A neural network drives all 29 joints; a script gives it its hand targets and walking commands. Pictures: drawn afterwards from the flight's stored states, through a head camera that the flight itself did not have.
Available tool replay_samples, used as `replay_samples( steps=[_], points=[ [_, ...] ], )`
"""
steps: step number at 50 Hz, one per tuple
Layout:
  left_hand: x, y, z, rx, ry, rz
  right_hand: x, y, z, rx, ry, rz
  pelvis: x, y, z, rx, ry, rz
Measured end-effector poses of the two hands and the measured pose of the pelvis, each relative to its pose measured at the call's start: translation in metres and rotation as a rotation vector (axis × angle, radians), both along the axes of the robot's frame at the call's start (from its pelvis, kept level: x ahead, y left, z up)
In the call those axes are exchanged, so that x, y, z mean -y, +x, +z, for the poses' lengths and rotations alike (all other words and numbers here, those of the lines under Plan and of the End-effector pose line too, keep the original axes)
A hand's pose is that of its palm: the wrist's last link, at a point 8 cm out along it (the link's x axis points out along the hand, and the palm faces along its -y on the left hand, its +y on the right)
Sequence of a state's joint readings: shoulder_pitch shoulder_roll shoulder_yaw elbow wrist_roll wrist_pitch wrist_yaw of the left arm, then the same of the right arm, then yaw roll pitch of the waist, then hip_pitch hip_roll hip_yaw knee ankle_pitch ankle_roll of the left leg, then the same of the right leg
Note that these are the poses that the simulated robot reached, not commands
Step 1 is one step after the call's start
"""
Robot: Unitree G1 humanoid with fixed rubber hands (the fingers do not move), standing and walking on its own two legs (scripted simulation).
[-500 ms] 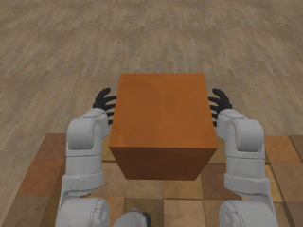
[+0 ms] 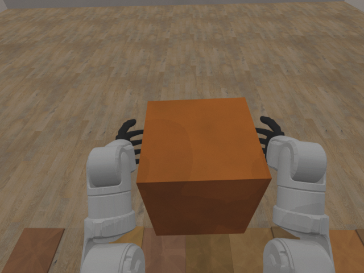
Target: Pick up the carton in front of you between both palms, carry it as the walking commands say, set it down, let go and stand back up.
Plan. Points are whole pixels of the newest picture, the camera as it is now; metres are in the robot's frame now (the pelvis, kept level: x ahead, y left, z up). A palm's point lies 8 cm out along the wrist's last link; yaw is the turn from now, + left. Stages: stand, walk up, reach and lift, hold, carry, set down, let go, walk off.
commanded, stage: carry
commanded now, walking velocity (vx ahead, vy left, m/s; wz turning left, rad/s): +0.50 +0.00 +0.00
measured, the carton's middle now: (198, 170) +0.33 -0.01 +0.07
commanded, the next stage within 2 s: none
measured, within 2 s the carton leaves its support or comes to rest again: neither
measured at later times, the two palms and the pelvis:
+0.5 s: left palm (133, 101) +0.59 +0.17 +0.07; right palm (232, 103) +0.57 -0.13 +0.08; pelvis +0.30 +0.04 -0.02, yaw +0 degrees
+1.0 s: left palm (144, 51) +0.92 +0.18 +0.08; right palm (216, 47) +0.95 -0.12 +0.08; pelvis +0.67 +0.01 -0.02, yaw +2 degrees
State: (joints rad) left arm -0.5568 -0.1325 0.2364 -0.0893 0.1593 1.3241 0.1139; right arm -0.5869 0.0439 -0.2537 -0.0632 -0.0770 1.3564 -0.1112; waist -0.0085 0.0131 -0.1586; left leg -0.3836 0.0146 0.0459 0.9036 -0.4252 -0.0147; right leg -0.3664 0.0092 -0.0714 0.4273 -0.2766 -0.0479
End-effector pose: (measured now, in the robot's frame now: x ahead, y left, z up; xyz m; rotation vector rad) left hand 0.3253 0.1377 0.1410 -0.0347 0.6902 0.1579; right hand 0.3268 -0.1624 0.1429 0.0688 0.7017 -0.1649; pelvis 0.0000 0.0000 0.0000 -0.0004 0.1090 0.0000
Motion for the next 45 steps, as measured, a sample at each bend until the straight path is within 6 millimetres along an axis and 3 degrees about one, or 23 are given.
replay_samples(
  steps=[5, 8, 11, 14, 18, 23, 27, 31, 35, 39, 45],
  points=[
    [-0.029, 0.017, -0.015, -0.004, -0.032, 0.148, -0.031, 0.049, -0.019, -0.010, 0.056, 0.073, 0.004, 0.051, 0.007, -0.015, 0.019, 0.020],
    [-0.046, 0.037, -0.017, 0.042, -0.050, 0.194, -0.048, 0.076, -0.024, 0.032, 0.071, 0.095, 0.002, 0.086, 0.004, -0.016, 0.002, 0.029],
    [-0.058, 0.068, -0.020, 0.080, -0.058, 0.193, -0.062, 0.108, -0.023, 0.074, 0.026, 0.117, -0.006, 0.126, -0.002, -0.007, -0.020, 0.035],
    [-0.066, 0.113, -0.026, 0.123, -0.074, 0.165, -0.069, 0.146, -0.022, 0.120, -0.002, 0.102, -0.018, 0.172, -0.017, 0.009, -0.029, 0.028],
    [-0.063, 0.177, -0.044, 0.096, -0.054, 0.071, -0.064, 0.188, -0.038, 0.096, -0.028, 0.042, -0.031, 0.222, -0.032, 0.006, -0.010, 0.006],
    [-0.042, 0.239, -0.063, -0.022, -0.061, -0.012, -0.043, 0.221, -0.062, -0.021, -0.030, -0.048, -0.039, 0.279, -0.025, 0.008, -0.025, 0.004],
    [-0.032, 0.287, -0.073, -0.039, -0.032, -0.060, -0.033, 0.260, -0.072, -0.039, -0.026, -0.075, -0.038, 0.329, -0.024, 0.018, -0.030, 0.000],
    [-0.027, 0.336, -0.084, -0.035, -0.010, -0.052, -0.028, 0.316, -0.085, -0.036, -0.025, -0.049, -0.030, 0.388, -0.031, 0.037, -0.012, 0.000],
    [-0.028, 0.388, -0.084, -0.021, 0.023, 0.001, -0.028, 0.386, -0.094, -0.020, -0.004, 0.015, -0.016, 0.457, -0.037, 0.085, -0.010, 0.012],
    [-0.036, 0.436, -0.082, -0.021, 0.014, 0.079, -0.037, 0.456, -0.089, -0.019, -0.010, 0.091, -0.004, 0.514, -0.033, 0.086, -0.013, 0.036],
    [-0.041, 0.511, -0.068, -0.026, -0.002, 0.129, -0.043, 0.545, -0.073, -0.024, -0.018, 0.134, 0.000, 0.594, -0.016, 0.051, 0.006, 0.048]
  ],
)
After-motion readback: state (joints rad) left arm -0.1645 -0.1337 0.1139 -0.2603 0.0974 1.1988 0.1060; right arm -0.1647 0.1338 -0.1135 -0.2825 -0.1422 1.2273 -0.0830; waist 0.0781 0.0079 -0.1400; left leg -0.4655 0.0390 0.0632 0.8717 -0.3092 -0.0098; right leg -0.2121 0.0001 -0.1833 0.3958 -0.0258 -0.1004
